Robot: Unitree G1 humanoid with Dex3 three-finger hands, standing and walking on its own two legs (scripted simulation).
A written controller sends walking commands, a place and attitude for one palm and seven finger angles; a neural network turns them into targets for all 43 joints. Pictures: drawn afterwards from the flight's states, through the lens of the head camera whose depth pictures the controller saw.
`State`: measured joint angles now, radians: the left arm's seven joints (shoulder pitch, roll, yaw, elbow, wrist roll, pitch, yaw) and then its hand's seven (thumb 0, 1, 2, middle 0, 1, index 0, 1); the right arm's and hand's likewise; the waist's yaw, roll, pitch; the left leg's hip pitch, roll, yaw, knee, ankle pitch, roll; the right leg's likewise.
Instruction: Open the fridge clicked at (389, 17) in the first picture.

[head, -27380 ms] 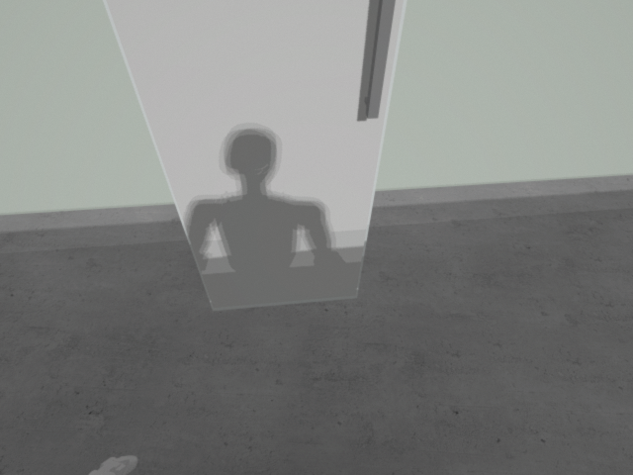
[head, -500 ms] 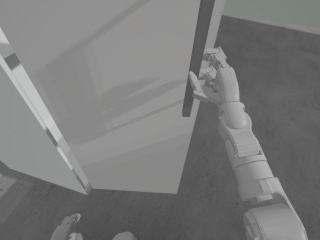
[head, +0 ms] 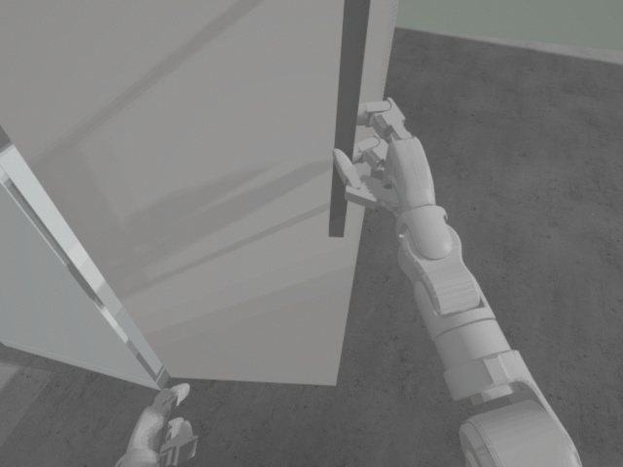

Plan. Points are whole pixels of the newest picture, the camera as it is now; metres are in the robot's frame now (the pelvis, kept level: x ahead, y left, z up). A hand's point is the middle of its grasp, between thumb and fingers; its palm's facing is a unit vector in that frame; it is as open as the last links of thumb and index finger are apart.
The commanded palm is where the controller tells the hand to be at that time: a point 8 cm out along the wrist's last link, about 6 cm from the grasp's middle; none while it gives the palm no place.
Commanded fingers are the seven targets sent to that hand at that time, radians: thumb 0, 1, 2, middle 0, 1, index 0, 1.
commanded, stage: stop walking and hold the door back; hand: right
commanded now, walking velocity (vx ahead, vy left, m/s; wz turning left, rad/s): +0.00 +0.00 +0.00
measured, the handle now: (345, 112) +0.44 -0.01 +0.25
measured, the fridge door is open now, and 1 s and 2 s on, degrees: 78 74 74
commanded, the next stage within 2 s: loosen the grip on the handle in 0.04 s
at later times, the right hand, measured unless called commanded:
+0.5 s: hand (364, 175) +0.41 -0.04 +0.19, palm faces -0.12 +0.99 -0.11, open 12.5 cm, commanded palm +0.38 -0.08 +0.20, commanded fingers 0.00 0.55 -0.20 0.33 1.25 0.33 1.25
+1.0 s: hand (394, 176) +0.43 -0.08 +0.17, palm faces -0.15 +0.97 -0.17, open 14.6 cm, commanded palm +0.41 -0.14 +0.18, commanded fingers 0.00 0.55 -0.20 0.25 1.15 0.25 1.15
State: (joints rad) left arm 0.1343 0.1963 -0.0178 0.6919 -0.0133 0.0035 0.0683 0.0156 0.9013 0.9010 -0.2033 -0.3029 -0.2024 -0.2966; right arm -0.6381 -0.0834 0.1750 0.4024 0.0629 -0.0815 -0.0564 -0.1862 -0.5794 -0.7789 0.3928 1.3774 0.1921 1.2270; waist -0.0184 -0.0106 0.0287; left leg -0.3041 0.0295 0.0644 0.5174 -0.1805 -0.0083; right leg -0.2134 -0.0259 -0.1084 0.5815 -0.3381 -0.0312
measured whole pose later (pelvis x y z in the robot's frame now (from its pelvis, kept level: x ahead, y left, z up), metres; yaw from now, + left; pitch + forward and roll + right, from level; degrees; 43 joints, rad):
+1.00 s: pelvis +0.01 +0.04 +0.00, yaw +0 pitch +4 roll -1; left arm 0.20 0.26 -0.02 0.63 -0.04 -0.09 0.00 0.01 0.90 0.90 -0.20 -0.30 -0.20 -0.30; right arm -0.67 -0.31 -0.12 0.68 0.12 -0.33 0.21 -0.01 0.55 -0.20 0.31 1.18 0.26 1.15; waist 0.05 0.01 0.00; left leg -0.42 0.01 0.07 0.52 -0.18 0.05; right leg -0.30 -0.02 -0.06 0.51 -0.28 0.01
